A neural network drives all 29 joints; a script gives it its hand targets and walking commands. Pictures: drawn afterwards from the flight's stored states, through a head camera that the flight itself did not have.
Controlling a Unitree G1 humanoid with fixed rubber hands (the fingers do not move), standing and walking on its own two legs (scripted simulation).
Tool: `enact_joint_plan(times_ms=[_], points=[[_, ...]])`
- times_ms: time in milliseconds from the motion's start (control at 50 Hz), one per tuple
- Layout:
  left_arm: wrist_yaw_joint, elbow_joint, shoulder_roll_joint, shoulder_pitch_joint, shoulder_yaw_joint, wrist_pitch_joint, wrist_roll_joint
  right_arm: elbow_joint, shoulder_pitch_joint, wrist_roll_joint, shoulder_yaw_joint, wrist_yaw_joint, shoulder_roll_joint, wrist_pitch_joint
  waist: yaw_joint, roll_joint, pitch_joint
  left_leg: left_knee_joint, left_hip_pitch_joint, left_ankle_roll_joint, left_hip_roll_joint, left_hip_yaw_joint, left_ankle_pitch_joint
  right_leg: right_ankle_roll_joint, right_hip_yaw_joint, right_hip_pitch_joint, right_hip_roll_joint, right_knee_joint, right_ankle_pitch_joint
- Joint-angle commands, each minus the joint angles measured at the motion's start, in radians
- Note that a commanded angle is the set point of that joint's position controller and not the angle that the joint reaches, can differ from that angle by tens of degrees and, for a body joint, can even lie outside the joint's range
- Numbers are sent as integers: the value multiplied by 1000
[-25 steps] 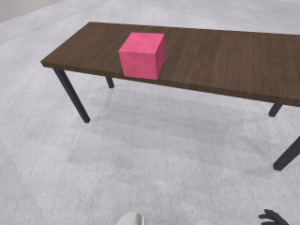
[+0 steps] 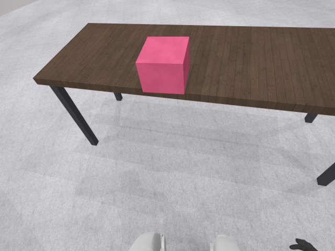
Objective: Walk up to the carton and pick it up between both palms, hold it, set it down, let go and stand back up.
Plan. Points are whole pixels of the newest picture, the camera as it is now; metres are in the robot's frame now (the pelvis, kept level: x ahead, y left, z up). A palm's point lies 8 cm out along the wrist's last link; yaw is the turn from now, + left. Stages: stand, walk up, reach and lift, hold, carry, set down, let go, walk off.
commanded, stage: walk up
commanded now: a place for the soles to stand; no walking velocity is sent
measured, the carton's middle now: (165, 64) +0.79 +0.06 -0.02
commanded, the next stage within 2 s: none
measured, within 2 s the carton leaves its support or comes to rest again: neither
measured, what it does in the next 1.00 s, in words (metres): steps to the left: left foot, then right foot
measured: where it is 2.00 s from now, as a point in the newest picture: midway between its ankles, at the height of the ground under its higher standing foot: outside the picture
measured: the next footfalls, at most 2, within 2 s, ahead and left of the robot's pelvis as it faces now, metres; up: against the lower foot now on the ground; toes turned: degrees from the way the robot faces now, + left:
left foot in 0.18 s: +0.09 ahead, +0.19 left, +0.00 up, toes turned +8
right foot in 0.60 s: +0.09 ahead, +0.01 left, +0.00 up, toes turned -8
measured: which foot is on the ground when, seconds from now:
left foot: up 0.00-0.16, down 0.18-0.60, up 0.62-0.80, down 0.82-1.00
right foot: down 0.00-0.18, up 0.20-0.58, down 0.60-0.82, up 0.84-1.00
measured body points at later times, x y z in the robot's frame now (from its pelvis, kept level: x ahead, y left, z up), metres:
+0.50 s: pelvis +0.02 +0.15 +0.01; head +0.06 +0.11 +0.46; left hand +0.09 +0.51 -0.05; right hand +0.10 -0.17 -0.10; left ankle +0.05 +0.19 -0.69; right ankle +0.07 +0.01 -0.64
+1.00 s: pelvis +0.04 +0.24 +0.01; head +0.07 +0.22 +0.45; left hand +0.13 +0.57 -0.08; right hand +0.10 -0.09 -0.09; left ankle +0.09 +0.32 -0.69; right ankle +0.06 +0.08 -0.65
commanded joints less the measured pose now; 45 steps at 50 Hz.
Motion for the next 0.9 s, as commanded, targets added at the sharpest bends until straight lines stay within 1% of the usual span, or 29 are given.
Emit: enact_joint_plan(times_ms=[0,40,100,140,160,180,200,240,260,300,360,440,480,520,540,560,580,600,620,640,680,720,760,780,800,820,840,860,880], points=[[32,6,344,117,123,-25,19,-104,-48,2,-137,2,-191,-34,4,-144,-93,2,-200,-47,100,-178,-18,-271,497,137,-275,-327,337],[34,8,370,111,134,-26,28,-127,-129,9,-142,9,-192,-35,32,-132,-103,-117,-182,-46,99,-170,-66,-286,518,125,-278,-306,317],[32,4,399,39,148,-19,28,-98,-56,10,-159,17,-209,-42,-13,-252,-130,-231,-56,-54,95,-159,-44,-277,549,11,-304,-324,58],[36,-2,352,-45,111,-8,29,-23,71,-4,-184,18,-240,-55,-117,-149,-176,-508,371,-32,60,-189,50,-189,312,-298,-211,-132,25],[42,10,217,-62,76,-1,20,28,229,-16,-192,10,-270,-62,-213,174,-202,-741,591,-28,84,-300,-101,-105,94,-516,-21,189,-66],[49,1,159,-55,68,8,-2,4,201,-2,-194,3,-325,-73,-195,315,-113,-1051,470,-36,283,-571,-234,-53,-21,-611,132,402,-233],[61,22,227,-91,77,17,-1,-19,78,19,-191,3,-341,-66,-140,193,-62,-1127,293,-52,284,-608,-317,-63,101,-503,55,467,-140],[40,59,254,-22,90,18,-7,-51,22,16,-182,-12,-274,-65,-94,20,-53,-988,341,-89,266,-431,-64,-33,71,-466,22,416,-40],[34,83,264,3,96,13,-9,-51,8,6,-171,-16,-235,-65,-85,90,-63,-911,399,-97,225,-320,138,-16,61,-442,10,361,-7],[31,80,267,56,95,9,-13,-72,36,11,-159,-17,-204,-66,-75,55,-129,-838,468,-24,248,-263,358,0,11,-361,4,268,-25],[29,53,235,12,94,19,-19,-88,-6,-3,-151,-13,-188,-60,-60,18,-49,-847,376,41,241,-196,355,-10,-29,-275,1,182,-38],[12,36,198,18,89,28,-18,-71,40,4,-151,-22,-196,-60,-61,30,-74,-856,395,15,276,-188,348,-48,-65,-228,-7,123,-25],[12,32,206,23,84,21,-18,-81,19,1,-148,-14,-205,-58,-52,29,-91,-824,327,91,292,-127,359,-41,-106,-134,-29,43,-14],[11,74,215,152,102,23,-18,-85,-38,-3,-142,-14,-195,-47,9,-11,-139,-697,175,26,243,-49,375,-75,-129,119,1,-57,32],[16,106,225,243,112,19,-14,-114,-100,-5,-141,-17,-194,-43,84,-14,-119,-553,14,-11,199,34,430,-97,-114,307,-8,-161,78],[24,139,235,341,123,22,-3,-114,-105,-6,-138,-22,-160,-37,144,-142,-162,-292,-62,-41,148,73,435,-103,-15,420,5,-212,24],[35,109,318,316,141,25,15,-151,-118,2,-119,-24,-108,-37,158,-345,-140,-38,-277,-72,26,43,18,-240,465,438,-240,-363,81],[36,62,398,202,146,27,1,-164,-146,5,-135,-26,-161,-24,93,-291,-170,80,-338,-118,4,-177,-187,-408,970,330,-444,-506,6],[50,13,457,64,155,17,3,-138,-161,-4,-151,-23,-238,-11,38,-183,-79,171,-312,-108,90,-264,-163,-430,985,160,-493,-563,-188],[58,0,408,1,132,1,8,-113,-159,-7,-154,-16,-259,-17,1,-84,1,146,-307,-95,92,-250,-101,-390,877,114,-417,-528,-131],[38,12,353,8,112,-5,24,-63,-81,18,-153,-6,-224,-27,-10,-159,-42,43,-149,-81,82,-174,-31,-290,607,23,-264,-411,-65],[12,1,355,-45,114,0,41,-27,-18,34,-155,2,-211,-32,-39,-252,-30,-88,-19,-69,53,-116,-24,-246,501,-137,-189,-427,-360],[-2,-15,347,-133,121,13,56,-10,9,37,-152,3,-196,-57,-62,-300,-52,-383,138,-50,20,-102,-100,-227,420,-188,-150,-346,-325],[-13,-16,294,-171,93,22,54,38,129,39,-150,-9,-190,-79,-121,-216,-103,-572,397,-49,2,-98,-1,-168,256,-343,-89,-164,-248],[-24,-6,176,-130,57,34,49,94,262,17,-170,-28,-230,-96,-179,14,-109,-740,477,-54,21,-186,-105,-107,122,-419,44,180,-150],[-21,-24,88,-81,36,31,14,55,225,13,-173,-40,-318,-104,-140,236,-107,-1006,399,-21,285,-614,-327,-35,72,-515,128,370,-206],[-15,1,207,-179,76,46,2,30,106,33,-171,-46,-349,-112,-134,1,-31,-1120,237,-13,370,-782,-452,-37,219,-450,76,394,-128],[-26,39,223,-118,88,46,-11,32,44,27,-166,-54,-313,-118,-76,-78,33,-1103,194,-28,338,-708,-454,-29,230,-393,46,387,-61],[-39,48,214,-66,82,46,-12,29,6,29,-161,-62,-288,-119,-51,-32,11,-1058,244,-67,290,-582,-323,-14,185,-388,44,375,-23]])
